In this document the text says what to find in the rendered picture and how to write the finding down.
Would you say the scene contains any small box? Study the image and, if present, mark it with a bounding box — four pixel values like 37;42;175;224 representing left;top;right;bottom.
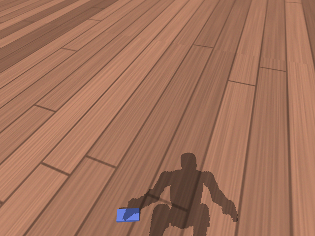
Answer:
116;208;140;223

